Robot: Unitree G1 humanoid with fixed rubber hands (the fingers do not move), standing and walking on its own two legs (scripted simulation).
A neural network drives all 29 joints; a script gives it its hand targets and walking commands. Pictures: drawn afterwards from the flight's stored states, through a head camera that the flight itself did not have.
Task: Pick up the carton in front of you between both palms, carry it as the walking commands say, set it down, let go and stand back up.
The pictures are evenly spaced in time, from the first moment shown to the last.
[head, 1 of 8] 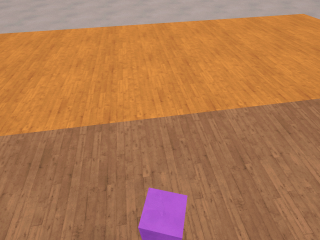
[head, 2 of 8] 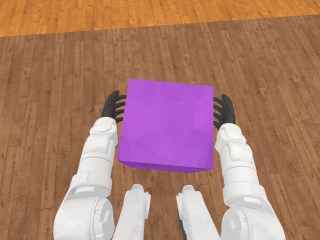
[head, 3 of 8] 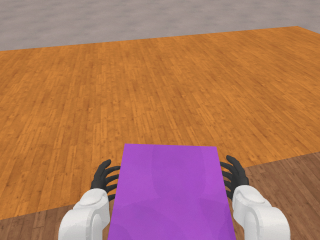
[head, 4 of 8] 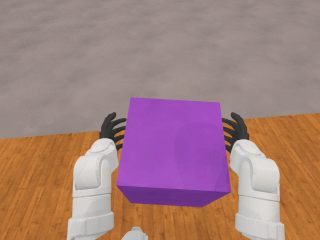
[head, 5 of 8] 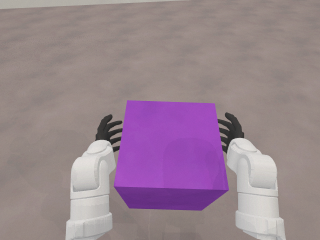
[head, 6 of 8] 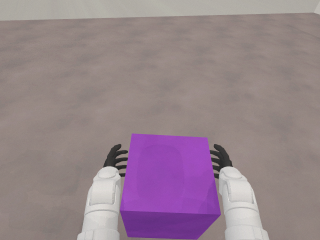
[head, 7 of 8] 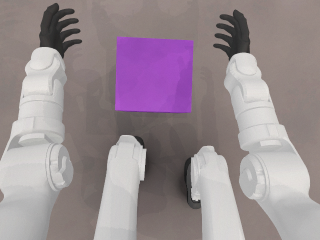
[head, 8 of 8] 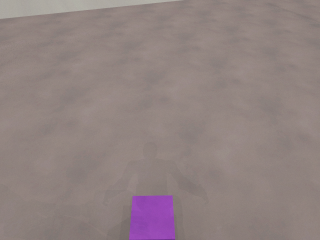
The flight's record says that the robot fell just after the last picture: no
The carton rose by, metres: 0.68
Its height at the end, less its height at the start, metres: -0.26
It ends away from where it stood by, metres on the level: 5.11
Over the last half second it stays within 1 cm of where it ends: yes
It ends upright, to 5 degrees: yes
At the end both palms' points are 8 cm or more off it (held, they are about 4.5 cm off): yes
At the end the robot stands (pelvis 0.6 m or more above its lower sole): yes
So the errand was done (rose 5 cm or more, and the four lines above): yes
